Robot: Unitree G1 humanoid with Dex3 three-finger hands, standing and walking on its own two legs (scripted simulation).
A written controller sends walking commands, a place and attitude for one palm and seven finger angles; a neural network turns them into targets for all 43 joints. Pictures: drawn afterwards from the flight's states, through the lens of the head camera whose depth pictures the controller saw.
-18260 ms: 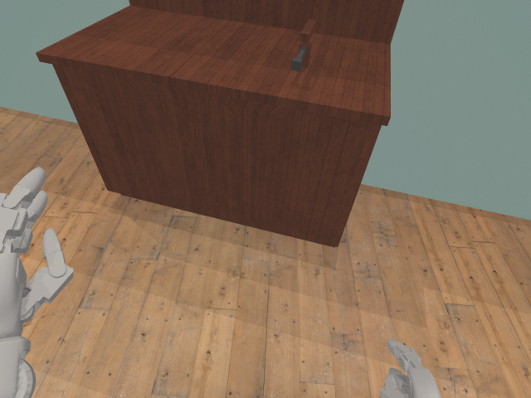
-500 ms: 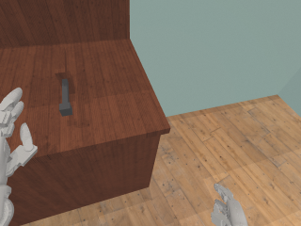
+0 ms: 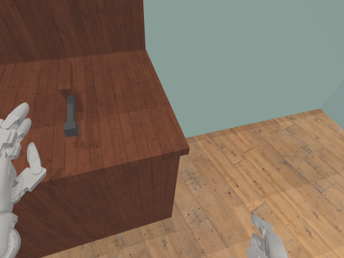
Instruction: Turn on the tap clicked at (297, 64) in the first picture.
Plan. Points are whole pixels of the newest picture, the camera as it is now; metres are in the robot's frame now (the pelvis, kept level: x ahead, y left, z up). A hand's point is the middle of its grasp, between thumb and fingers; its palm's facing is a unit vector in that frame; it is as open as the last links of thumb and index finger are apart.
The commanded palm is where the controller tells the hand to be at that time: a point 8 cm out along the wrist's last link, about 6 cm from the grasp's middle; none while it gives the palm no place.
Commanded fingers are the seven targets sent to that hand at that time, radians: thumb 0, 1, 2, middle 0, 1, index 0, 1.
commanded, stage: turn the palm inward beside the body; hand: left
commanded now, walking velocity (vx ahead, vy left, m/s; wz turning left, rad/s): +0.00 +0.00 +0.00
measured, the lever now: (71, 129) +0.39 +0.29 +0.06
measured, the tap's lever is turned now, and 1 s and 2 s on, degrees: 0 0 0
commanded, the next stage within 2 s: none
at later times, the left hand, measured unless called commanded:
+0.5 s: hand (47, 187) +0.19 +0.22 +0.16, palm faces +0.53 -0.80 -0.28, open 7.4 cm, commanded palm +0.15 +0.25 +0.16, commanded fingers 0.00 0.90 0.90 -0.20 -0.30 -0.20 -0.30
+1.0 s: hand (72, 191) +0.20 +0.20 +0.12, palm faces +0.49 -0.84 -0.23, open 7.4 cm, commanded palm +0.15 +0.24 +0.14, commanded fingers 0.00 0.90 0.90 -0.20 -0.30 -0.20 -0.30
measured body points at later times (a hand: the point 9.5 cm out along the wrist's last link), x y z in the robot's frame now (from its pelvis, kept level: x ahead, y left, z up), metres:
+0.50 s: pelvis -0.01 -0.06 -0.02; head -0.02 -0.06 +0.43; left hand +0.16 +0.26 +0.17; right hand +0.18 -0.28 -0.10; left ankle +0.03 +0.07 -0.74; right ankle -0.02 -0.12 -0.74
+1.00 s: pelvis +0.02 -0.07 -0.02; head +0.01 -0.09 +0.42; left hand +0.17 +0.24 +0.14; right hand +0.21 -0.30 -0.11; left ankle +0.03 +0.07 -0.74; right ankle -0.02 -0.13 -0.74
